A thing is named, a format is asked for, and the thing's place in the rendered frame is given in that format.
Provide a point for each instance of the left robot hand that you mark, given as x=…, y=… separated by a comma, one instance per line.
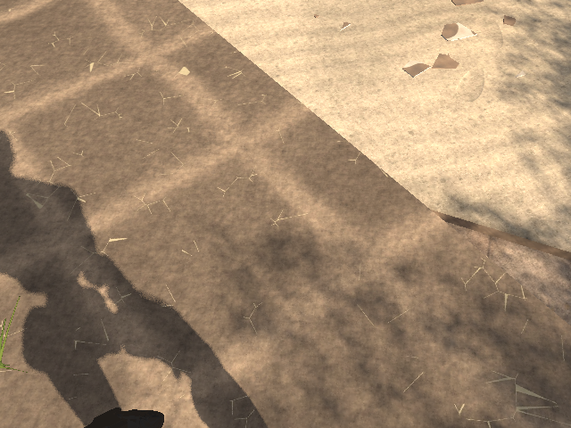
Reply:
x=115, y=418

